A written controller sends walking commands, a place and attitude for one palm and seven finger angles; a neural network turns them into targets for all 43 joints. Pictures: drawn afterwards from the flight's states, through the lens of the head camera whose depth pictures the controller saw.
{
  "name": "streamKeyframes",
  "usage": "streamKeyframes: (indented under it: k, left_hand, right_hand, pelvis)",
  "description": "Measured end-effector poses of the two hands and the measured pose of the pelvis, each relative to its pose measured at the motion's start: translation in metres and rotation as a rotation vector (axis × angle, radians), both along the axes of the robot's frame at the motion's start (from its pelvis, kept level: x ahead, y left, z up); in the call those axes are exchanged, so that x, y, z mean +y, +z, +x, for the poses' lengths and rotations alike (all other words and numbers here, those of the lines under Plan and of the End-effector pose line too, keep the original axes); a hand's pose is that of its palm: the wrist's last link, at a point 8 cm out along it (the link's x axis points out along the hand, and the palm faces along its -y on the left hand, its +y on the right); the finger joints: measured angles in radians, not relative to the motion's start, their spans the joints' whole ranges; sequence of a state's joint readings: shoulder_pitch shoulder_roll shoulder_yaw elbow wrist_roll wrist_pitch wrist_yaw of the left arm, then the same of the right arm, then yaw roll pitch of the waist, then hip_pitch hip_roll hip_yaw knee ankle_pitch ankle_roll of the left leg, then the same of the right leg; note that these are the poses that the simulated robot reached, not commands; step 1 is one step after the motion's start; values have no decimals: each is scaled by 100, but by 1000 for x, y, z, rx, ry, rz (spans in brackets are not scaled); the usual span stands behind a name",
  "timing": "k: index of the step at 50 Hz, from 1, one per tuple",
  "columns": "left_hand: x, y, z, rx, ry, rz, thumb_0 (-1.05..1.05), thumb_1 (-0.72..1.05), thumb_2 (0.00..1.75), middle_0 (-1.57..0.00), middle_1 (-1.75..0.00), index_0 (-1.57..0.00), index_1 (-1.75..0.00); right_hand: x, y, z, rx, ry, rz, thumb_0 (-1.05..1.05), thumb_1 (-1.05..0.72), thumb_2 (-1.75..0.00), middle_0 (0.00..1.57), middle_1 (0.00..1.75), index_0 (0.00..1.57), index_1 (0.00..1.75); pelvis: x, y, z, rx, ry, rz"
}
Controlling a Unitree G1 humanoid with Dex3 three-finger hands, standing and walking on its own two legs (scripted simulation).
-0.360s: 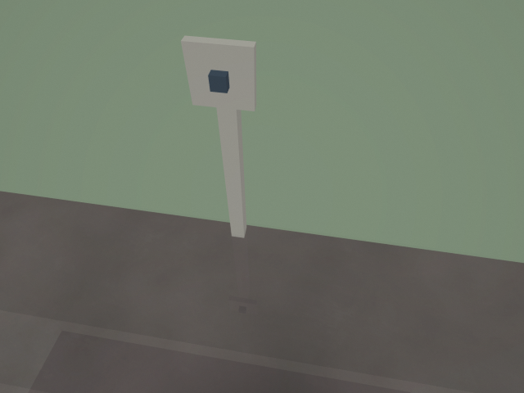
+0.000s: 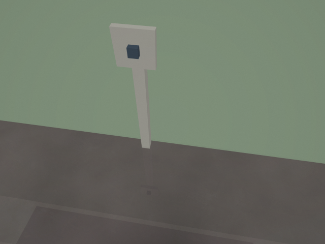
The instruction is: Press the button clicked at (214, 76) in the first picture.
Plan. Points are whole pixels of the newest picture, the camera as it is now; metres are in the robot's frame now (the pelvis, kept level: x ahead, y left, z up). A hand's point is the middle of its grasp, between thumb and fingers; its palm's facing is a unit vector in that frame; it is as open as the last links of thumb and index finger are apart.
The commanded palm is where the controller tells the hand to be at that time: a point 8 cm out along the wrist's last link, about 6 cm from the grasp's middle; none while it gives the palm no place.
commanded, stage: look at it before walking up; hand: left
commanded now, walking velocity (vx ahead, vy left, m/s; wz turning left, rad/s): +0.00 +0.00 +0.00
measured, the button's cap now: (133, 51) +0.80 +0.17 +0.03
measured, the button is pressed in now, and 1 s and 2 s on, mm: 0 0 0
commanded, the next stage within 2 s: take the last steps up to it in 0.58 s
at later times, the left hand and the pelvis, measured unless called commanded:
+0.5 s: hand out of the picture +0.08 +0.23 -0.16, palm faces -0.01 -0.95 -0.32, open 7.4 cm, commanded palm none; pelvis +0.01 +0.00 +0.00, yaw +0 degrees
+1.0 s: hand out of the picture +0.06 +0.20 -0.18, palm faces +0.00 -0.98 -0.21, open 7.4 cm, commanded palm none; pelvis +0.05 +0.00 -0.01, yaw -2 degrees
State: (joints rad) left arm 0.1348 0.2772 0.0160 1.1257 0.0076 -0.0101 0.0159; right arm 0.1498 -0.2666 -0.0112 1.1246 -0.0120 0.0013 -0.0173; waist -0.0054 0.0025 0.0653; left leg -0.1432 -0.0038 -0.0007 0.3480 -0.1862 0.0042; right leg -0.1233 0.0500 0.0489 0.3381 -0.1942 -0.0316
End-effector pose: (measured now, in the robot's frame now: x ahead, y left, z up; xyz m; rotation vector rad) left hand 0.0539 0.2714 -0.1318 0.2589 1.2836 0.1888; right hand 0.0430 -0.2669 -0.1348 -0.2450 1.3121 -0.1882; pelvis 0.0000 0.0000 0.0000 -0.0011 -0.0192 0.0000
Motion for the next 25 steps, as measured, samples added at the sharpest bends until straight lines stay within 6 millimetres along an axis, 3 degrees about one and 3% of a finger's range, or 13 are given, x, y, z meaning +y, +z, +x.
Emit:
streamKeyframes:
  k: [25]
  left_hand:
    - [7, 6, 16, -21, -14, 23, 0, 90, 90, -20, -30, -21, -30]
  right_hand:
    - [-14, 6, 18, -30, 9, -24, 0, -90, -90, 20, 30, 20, 30]
  pelvis:
    - [-3, 1, 7, -2, -4, 1]
